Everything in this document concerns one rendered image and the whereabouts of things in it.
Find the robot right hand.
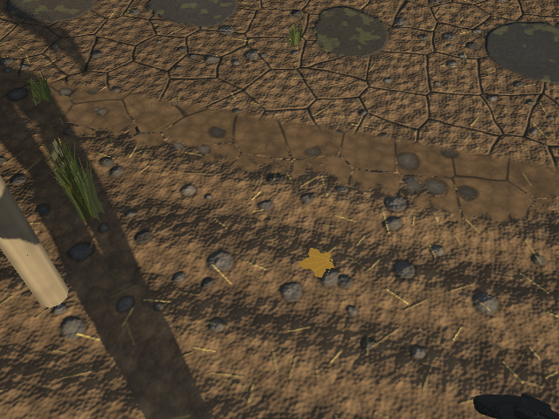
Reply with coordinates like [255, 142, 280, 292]
[473, 394, 559, 419]

